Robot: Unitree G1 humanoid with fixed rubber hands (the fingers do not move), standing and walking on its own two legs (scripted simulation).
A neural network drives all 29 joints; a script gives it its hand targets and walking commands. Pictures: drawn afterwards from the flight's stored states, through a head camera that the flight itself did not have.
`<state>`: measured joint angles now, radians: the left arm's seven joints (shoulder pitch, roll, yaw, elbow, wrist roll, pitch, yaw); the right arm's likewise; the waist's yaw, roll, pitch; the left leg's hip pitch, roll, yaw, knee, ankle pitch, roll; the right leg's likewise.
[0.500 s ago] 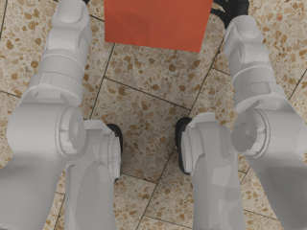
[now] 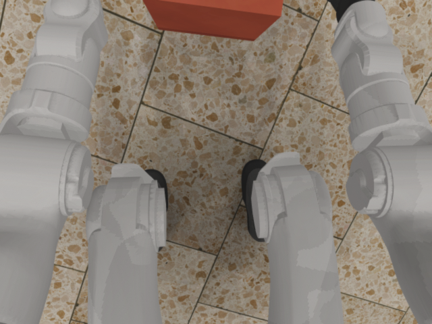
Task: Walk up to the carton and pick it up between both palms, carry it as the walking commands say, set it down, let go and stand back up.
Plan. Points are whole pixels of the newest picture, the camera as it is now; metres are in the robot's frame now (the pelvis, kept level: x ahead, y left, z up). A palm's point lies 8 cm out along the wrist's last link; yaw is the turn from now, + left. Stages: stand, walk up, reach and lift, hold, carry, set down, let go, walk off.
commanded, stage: set down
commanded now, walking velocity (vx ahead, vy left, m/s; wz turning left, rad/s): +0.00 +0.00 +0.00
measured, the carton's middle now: out of the picture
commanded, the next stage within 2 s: let go in 1.24 s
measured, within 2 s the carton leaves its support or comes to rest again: neither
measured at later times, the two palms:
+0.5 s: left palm out of the picture +0.56 +0.15 -0.02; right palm out of the picture +0.52 -0.22 -0.02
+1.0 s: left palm out of the picture +0.56 +0.16 +0.14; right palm out of the picture +0.52 -0.22 +0.14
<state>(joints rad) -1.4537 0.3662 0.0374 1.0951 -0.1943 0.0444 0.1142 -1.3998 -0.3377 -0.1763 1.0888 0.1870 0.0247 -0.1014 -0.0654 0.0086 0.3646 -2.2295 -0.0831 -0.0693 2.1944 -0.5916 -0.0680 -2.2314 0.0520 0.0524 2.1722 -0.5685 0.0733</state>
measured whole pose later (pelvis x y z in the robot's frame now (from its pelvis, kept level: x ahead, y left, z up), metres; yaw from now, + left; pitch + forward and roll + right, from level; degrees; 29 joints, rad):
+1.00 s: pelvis +0.04 +0.00 +0.23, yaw +0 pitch +46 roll +0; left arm -1.06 0.23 0.25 0.82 0.00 0.16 0.05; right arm -0.99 -0.20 -0.33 0.78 0.01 0.14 -0.04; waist -0.05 0.03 -0.09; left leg -1.68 -0.03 -0.06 1.32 -0.43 -0.04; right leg -1.70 0.03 0.06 1.31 -0.40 0.04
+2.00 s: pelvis +0.12 +0.00 +0.39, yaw +0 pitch +14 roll +0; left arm 0.04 0.18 0.10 0.52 0.04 -0.01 -0.02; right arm 0.10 -0.19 -0.09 0.48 0.00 -0.02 0.07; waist -0.02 -0.01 -0.02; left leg -0.52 -0.01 -0.07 0.54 -0.27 -0.02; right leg -0.53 0.01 0.05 0.52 -0.25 0.02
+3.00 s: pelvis +0.18 -0.01 +0.39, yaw -4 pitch +3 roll +0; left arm 0.35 0.24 0.05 0.84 0.01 -0.05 0.02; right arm 0.33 -0.28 -0.01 0.78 -0.01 -0.03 -0.04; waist -0.01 0.02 -0.08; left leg -0.18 0.02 0.00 0.55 -0.42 -0.02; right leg -0.23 0.04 0.11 0.57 -0.39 0.01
